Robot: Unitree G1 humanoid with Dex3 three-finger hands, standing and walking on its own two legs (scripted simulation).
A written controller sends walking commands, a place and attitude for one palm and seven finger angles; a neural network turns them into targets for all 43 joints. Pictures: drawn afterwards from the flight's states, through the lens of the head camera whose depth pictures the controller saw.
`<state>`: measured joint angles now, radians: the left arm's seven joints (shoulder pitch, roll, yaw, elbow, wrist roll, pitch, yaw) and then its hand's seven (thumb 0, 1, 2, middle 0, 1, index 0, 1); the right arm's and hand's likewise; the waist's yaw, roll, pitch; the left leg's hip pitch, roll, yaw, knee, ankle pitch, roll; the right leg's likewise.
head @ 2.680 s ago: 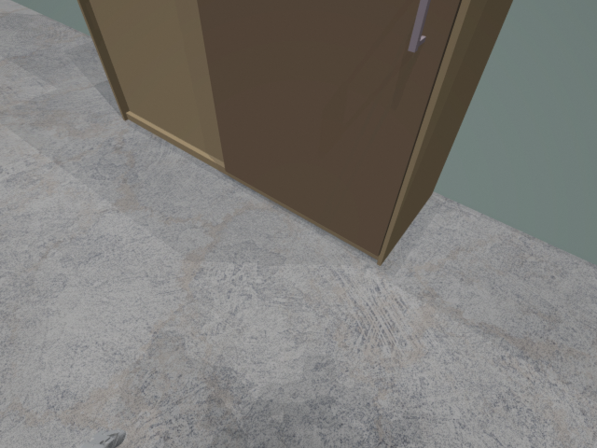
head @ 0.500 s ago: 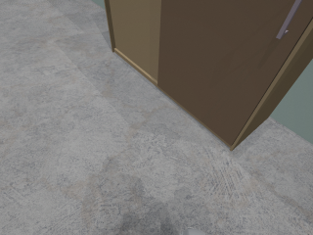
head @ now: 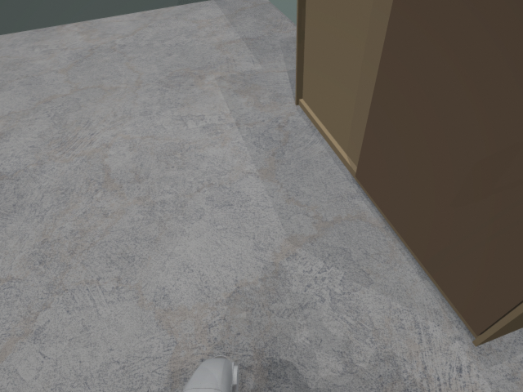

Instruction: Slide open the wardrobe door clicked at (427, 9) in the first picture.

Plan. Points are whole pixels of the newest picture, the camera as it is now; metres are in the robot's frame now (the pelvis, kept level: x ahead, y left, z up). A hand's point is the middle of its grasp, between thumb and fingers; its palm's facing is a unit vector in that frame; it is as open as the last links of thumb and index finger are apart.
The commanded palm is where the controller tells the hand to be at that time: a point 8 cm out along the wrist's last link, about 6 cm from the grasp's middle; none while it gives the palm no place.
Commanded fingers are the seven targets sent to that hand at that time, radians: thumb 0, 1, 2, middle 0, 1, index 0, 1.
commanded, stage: walk to a spot facing it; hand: right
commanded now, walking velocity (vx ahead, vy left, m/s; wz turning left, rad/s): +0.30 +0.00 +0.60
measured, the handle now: out of the picture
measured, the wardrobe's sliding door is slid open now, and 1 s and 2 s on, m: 0.00 0.00 0.00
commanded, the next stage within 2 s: none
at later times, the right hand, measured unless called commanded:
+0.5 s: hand (348, 312) +0.32 -0.14 -0.18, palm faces -0.28 +0.93 -0.22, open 7.2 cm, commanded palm none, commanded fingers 0.00 -0.90 -0.90 0.20 0.30 0.20 0.30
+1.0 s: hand (342, 225) +0.54 -0.16 -0.18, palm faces -0.49 +0.85 -0.18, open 7.4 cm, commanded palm none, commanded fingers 0.00 -0.90 -0.90 0.20 0.30 0.20 0.30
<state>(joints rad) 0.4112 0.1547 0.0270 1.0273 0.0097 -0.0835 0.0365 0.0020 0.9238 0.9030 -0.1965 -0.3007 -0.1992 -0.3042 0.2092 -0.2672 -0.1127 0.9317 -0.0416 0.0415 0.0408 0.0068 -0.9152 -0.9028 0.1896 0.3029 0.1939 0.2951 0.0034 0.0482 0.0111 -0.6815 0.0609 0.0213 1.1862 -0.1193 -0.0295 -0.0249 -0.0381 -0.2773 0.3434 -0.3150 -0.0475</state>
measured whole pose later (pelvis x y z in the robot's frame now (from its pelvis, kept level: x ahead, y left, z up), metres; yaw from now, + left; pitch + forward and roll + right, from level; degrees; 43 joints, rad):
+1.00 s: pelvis +0.39 -0.01 +0.00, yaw +36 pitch +0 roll +2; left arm 0.21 0.16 0.03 0.93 0.01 -0.04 0.03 -0.01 0.93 0.90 -0.20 -0.30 -0.20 -0.30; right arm 0.26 -0.24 -0.11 0.93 -0.03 0.06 0.03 0.01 -0.91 -0.90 0.19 0.30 0.20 0.30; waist -0.03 0.04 0.05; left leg -0.59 0.07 0.06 1.18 -0.29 -0.07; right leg -0.19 -0.11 -0.27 0.47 -0.27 -0.04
